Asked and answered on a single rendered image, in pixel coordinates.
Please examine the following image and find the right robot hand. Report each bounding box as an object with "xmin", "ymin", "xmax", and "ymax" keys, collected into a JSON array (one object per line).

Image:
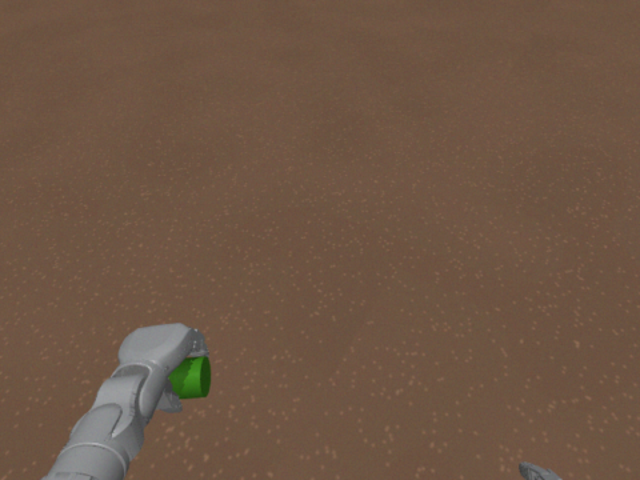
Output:
[{"xmin": 519, "ymin": 462, "xmax": 562, "ymax": 480}]

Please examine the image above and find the can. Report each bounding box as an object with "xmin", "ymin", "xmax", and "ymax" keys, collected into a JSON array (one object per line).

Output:
[{"xmin": 168, "ymin": 356, "xmax": 211, "ymax": 399}]

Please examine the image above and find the left robot hand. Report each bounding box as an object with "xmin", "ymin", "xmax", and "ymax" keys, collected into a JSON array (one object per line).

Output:
[{"xmin": 118, "ymin": 323, "xmax": 209, "ymax": 413}]

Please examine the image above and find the left robot arm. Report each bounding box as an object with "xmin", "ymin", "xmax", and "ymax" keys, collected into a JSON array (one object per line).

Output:
[{"xmin": 40, "ymin": 359, "xmax": 166, "ymax": 480}]

